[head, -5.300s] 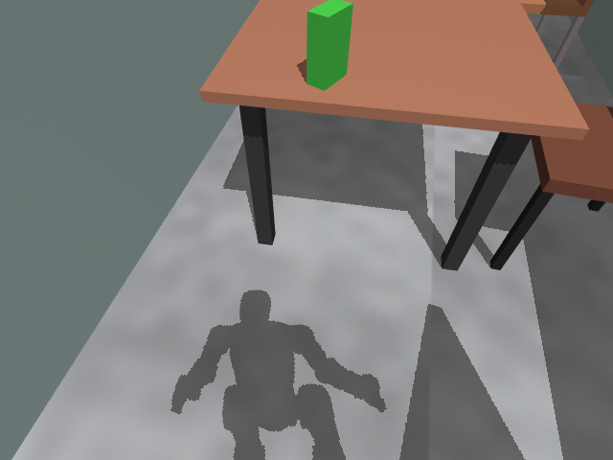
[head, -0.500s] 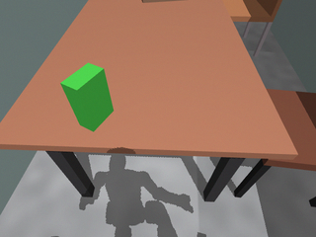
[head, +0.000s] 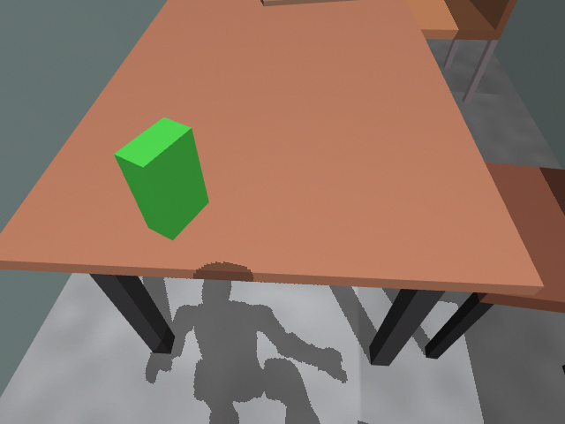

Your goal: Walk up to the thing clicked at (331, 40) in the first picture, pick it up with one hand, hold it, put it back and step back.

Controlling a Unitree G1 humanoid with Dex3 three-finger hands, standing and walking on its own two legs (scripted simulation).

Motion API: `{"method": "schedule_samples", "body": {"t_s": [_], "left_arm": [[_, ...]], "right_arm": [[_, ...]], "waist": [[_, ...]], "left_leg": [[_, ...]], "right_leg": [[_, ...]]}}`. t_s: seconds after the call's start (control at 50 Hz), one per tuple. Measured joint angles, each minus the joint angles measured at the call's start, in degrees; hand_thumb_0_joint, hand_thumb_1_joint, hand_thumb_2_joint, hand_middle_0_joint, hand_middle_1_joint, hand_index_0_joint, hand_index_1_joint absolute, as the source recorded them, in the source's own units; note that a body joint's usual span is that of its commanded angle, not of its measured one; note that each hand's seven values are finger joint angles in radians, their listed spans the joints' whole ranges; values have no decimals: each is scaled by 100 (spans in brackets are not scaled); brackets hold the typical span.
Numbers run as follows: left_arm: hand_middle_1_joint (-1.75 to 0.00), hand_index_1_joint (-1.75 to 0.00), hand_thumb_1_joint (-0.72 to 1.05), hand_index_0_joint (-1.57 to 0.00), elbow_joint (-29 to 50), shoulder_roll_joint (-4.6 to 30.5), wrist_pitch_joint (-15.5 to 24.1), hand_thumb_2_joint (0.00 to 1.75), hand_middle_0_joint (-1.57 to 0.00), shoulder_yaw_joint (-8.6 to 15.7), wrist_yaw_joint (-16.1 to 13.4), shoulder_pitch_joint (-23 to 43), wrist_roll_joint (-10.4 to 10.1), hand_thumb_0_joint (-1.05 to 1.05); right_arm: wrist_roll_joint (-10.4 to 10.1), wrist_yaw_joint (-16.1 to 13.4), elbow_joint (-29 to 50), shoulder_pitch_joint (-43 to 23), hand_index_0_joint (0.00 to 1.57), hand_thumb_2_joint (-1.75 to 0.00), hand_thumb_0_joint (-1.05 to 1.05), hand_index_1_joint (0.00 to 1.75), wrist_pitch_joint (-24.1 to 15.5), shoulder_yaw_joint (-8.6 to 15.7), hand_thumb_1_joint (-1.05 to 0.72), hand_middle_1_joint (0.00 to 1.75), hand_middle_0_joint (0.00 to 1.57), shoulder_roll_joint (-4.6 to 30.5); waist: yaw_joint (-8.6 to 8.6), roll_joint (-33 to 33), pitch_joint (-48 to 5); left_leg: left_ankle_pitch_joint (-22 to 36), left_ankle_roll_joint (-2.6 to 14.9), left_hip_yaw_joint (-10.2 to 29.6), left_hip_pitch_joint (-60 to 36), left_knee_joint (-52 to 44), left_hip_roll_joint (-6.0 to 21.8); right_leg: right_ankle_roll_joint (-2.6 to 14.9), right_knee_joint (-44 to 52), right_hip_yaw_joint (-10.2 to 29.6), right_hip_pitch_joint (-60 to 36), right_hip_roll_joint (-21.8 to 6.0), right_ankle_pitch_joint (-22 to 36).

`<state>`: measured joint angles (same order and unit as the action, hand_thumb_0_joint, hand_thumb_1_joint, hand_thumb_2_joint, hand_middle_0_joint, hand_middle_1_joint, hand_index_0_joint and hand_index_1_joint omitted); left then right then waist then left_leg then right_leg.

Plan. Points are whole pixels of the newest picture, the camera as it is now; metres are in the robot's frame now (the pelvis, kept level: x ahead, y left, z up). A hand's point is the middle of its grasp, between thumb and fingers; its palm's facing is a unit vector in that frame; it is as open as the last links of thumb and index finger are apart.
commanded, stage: stand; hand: left
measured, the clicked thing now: (168, 181) +0.49 +0.21 +0.04
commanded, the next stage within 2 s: none
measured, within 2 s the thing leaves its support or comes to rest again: neither
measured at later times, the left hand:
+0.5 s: hand out of the picture +0.09 +0.24 -0.15, palm faces -0.03 -0.94 -0.35, open 7.4 cm
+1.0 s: hand out of the picture +0.09 +0.23 -0.15, palm faces -0.03 -0.94 -0.35, open 7.4 cm
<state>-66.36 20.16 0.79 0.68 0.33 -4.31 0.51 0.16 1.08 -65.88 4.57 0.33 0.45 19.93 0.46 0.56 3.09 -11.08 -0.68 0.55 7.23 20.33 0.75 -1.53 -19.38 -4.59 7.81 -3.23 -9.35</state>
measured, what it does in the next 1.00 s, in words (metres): stands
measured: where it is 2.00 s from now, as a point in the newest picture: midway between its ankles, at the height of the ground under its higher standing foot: outside the picture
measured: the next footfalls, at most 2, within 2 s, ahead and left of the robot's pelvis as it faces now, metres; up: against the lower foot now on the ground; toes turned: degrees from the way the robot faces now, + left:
none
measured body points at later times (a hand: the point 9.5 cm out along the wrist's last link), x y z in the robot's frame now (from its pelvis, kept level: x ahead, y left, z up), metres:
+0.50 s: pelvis +0.01 -0.01 +0.00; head +0.02 -0.01 +0.45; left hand +0.10 +0.29 -0.13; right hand +0.09 -0.31 -0.13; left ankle +0.00 +0.13 -0.75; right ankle +0.01 -0.13 -0.75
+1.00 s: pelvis +0.01 -0.02 +0.00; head +0.02 -0.03 +0.45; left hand +0.09 +0.28 -0.13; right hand +0.08 -0.32 -0.14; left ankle +0.00 +0.13 -0.75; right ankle +0.01 -0.14 -0.75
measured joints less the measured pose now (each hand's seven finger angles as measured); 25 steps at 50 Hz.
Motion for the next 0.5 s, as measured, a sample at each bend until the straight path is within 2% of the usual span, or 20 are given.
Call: {"method": "schedule_samples", "body": {"t_s": [0.5], "left_arm": [[-30,-29,90,-21,79,-10,-11,90,-20,-69,5,-86,-17,0]], "right_arm": [[18,-46,70,65,21,-89,1,30,-73,-61,-91,30,20,46]], "waist": [[-61,-11,-48]], "left_leg": [[15,-103,-8,-208,-242,94]], "right_leg": [[82,81,-1,-121,94,-70]]}}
